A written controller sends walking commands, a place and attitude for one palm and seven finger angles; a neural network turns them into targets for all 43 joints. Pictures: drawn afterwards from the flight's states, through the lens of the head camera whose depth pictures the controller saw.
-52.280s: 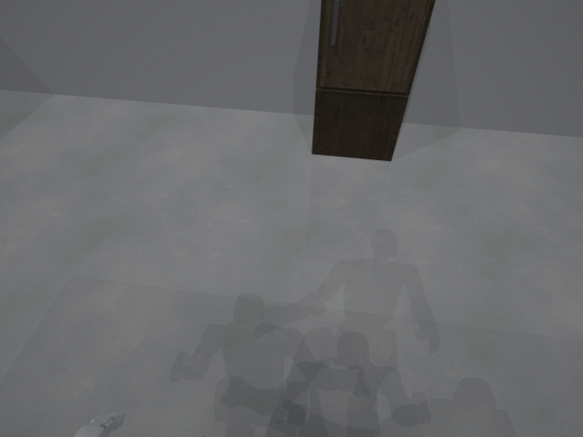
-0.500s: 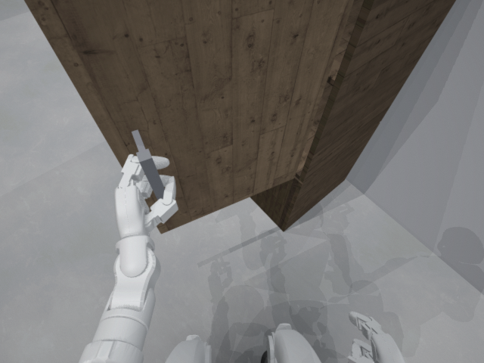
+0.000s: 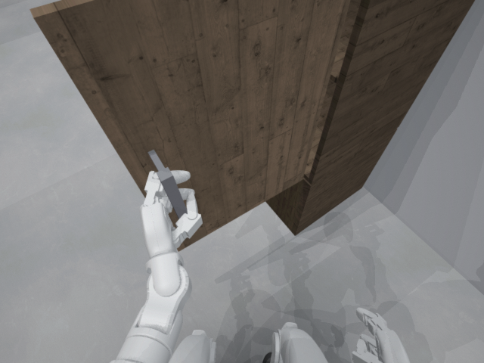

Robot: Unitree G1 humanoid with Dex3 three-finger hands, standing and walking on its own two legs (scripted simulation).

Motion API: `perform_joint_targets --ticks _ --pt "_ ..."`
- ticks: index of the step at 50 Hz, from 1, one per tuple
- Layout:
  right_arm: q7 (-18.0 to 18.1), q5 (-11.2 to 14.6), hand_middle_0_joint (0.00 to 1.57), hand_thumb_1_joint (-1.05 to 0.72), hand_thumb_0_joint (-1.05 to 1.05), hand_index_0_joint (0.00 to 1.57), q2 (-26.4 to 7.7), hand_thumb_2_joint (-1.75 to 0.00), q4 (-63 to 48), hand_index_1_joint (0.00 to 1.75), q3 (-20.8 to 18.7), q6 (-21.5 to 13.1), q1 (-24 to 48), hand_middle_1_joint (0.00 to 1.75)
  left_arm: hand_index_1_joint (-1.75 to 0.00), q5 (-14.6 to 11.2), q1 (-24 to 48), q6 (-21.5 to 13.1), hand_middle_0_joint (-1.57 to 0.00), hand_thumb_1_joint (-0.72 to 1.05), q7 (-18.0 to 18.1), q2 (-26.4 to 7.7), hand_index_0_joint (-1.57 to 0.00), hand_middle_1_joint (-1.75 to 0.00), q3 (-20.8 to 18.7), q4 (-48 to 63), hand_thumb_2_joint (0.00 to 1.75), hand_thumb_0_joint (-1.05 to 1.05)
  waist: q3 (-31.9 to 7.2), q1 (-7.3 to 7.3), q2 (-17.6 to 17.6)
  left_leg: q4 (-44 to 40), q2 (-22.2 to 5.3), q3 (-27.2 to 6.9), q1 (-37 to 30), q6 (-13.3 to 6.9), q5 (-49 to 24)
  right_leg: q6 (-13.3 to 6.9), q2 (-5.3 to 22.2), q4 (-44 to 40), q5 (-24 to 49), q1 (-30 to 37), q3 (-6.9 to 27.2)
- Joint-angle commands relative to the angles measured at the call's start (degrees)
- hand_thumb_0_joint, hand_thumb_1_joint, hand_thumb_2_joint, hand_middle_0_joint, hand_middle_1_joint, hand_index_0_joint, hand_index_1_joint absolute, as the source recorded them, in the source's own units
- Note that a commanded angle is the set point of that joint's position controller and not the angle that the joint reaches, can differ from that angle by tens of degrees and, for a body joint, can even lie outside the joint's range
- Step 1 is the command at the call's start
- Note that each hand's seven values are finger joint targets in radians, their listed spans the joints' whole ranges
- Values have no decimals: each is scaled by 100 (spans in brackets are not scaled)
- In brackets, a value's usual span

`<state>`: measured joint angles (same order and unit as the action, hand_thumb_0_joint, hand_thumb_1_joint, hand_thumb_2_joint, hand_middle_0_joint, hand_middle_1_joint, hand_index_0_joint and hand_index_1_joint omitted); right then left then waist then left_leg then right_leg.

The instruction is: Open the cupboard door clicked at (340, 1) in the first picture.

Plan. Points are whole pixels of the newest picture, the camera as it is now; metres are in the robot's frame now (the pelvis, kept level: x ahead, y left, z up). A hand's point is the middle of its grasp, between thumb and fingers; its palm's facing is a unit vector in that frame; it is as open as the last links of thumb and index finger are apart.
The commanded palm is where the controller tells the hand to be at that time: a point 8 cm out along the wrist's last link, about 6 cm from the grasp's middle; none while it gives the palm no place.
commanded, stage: open thumb and fingers to let go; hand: left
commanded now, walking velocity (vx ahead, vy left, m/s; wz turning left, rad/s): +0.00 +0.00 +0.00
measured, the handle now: (172, 193) +0.38 +0.13 +0.04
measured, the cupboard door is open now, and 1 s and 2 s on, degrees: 87 87 87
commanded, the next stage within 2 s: slide the hand sideways off the handle in 0.66 s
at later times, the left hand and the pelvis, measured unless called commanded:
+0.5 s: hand (187, 214) +0.35 +0.10 +0.04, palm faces +0.26 -0.97 +0.00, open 14.2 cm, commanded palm +0.31 +0.15 +0.04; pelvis +0.00 +0.03 +0.00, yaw -1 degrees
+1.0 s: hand (180, 234) +0.31 +0.11 +0.03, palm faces -0.27 -0.96 -0.08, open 16.3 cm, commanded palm +0.30 +0.15 +0.04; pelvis -0.01 +0.05 +0.00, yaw +0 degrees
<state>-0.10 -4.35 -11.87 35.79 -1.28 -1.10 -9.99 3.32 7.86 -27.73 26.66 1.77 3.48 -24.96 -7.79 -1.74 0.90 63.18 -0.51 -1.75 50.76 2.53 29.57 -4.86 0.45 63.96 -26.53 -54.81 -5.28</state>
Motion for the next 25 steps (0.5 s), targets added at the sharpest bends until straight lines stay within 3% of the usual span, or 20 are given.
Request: perform_joint_targets --ticks 1,2,4,6,12,14,17,25 --pt "77 48 20 -90 0 20 -499 -90 -754 30 -158 -290 65 30 -128 -144 1318 -314 -35 27 -91 -282 -35 -128 -183 1161 63 0 -2122 -25 -649 -470 274 223 135 -279 -794 470 343 -1560 1175 2653 1279" --pt "81 55 20 -90 0 20 -485 -90 -727 30 -152 -299 66 30 -127 -223 1301 -301 -35 20 -143 -164 -35 -127 -115 1086 60 0 -2077 -55 -742 -463 275 230 166 -274 -774 517 369 -1589 1260 2662 1312" --pt "91 83 20 -90 0 20 -515 -90 -699 30 -152 -302 44 30 -126 -324 1290 -291 -34 6 -218 -249 -34 -126 -228 997 54 0 -1975 -53 -905 -510 271 208 216 -263 -693 538 381 -1664 1142 2696 1345" --pt "86 74 20 -90 0 20 -550 -90 -731 30 -151 -313 42 30 -124 -316 1458 -304 -33 -8 -256 -238 -33 -124 -176 989 48 0 -1887 -65 -730 -531 272 209 176 -282 -719 482 337 -1635 999 2545 1255" --pt "39 40 20 -90 0 20 -546 -90 -688 30 -187 -319 -24 30 -120 -143 1492 -442 -30 -50 -161 -241 -30 -120 -202 786 30 0 -1926 -38 -684 -561 255 234 19 -305 -832 442 264 -1455 1079 2305 1033" --pt "15 27 20 -90 0 20 -538 -90 -697 30 -186 -323 -52 30 -120 -127 1519 -481 -30 -50 -137 -168 -30 -120 -149 885 30 0 -2014 -5 -533 -599 260 235 -72 -299 -886 417 227 -1365 1175 2289 931" --pt "-18 23 20 -90 0 20 -553 -90 -744 30 -197 -317 -48 30 -105 -94 1294 -459 -27 -50 -77 -36 -27 -105 -69 816 30 0 -1978 38 -556 -674 242 226 -198 -297 -1008 381 145 -1234 1358 2183 705" --pt "-35 -16 20 -90 0 20 -563 -90 -744 30 -176 -312 5 30 -65 102 1822 -463 -21 -50 120 178 -21 -65 218 856 30 0 -1832 -82 -389 -735 207 156 -370 -303 -796 339 64 -1118 973 1686 471"
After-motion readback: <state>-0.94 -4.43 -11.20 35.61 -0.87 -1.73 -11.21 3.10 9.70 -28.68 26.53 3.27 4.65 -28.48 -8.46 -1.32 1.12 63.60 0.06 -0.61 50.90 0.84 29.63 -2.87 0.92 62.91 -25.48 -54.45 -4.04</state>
